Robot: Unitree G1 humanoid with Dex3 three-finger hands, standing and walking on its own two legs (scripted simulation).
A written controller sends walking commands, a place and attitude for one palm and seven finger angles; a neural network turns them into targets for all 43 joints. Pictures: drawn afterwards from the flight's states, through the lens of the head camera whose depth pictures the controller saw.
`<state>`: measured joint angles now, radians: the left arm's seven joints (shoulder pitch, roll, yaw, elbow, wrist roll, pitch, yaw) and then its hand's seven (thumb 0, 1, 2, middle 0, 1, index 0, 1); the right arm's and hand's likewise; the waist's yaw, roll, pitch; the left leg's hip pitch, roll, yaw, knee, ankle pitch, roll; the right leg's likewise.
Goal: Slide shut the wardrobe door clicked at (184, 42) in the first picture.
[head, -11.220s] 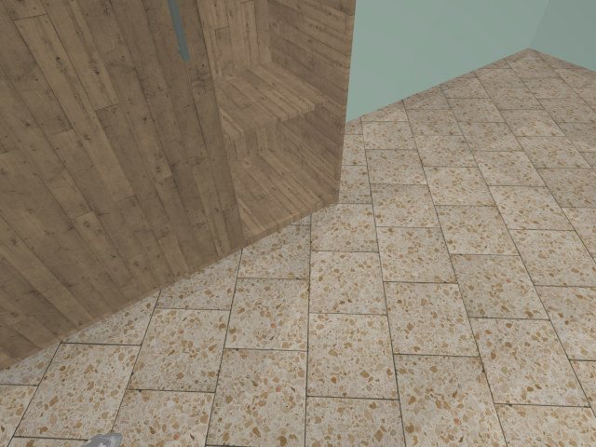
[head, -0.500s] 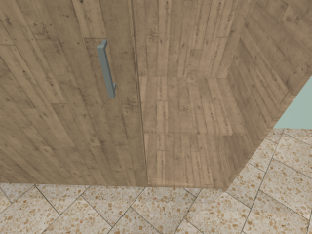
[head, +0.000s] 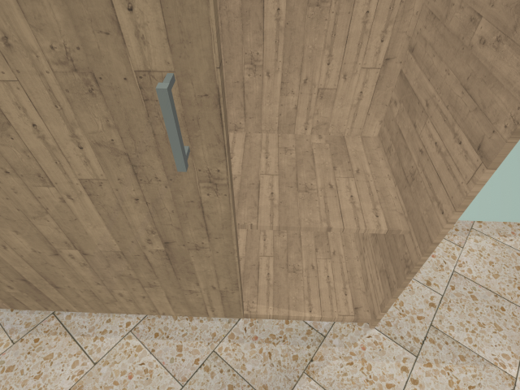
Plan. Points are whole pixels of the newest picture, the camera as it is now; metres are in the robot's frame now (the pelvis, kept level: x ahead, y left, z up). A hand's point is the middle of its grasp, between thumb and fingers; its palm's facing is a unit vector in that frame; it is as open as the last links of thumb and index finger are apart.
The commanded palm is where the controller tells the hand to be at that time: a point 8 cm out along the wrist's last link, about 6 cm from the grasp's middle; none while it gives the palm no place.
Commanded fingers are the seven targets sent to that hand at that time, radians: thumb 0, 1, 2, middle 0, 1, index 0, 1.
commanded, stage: look again from close up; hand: left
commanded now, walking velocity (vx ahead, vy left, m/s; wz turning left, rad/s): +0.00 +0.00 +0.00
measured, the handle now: (176, 125) +0.47 +0.17 +0.17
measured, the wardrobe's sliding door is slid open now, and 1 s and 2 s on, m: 0.49 0.49 0.49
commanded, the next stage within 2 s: none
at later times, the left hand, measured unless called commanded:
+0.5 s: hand out of the picture -0.02 +0.15 -0.17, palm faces +0.03 -0.98 -0.17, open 7.4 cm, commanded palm none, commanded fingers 0.00 0.90 0.90 -0.20 -0.30 -0.20 -0.30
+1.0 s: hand out of the picture -0.03 +0.14 -0.17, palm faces +0.05 -0.99 -0.16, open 7.4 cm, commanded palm none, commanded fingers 0.00 0.90 0.90 -0.20 -0.30 -0.20 -0.30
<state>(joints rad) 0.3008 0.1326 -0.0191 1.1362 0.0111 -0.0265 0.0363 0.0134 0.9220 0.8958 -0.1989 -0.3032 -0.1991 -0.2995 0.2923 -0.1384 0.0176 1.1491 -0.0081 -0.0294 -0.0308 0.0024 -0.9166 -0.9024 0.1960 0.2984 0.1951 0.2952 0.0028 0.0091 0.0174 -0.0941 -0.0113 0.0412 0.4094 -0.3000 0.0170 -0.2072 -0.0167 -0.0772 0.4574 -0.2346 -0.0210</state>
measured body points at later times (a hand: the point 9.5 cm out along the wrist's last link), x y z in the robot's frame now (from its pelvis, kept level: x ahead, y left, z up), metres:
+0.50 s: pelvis +0.00 -0.01 +0.00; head +0.00 -0.01 +0.45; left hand -0.02 +0.20 -0.16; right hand -0.03 -0.21 -0.17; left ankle -0.05 +0.11 -0.74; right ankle +0.01 -0.10 -0.74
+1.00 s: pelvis -0.01 -0.01 +0.00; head -0.01 -0.02 +0.45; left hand -0.03 +0.19 -0.16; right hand -0.03 -0.21 -0.16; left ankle -0.05 +0.11 -0.74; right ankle +0.01 -0.10 -0.74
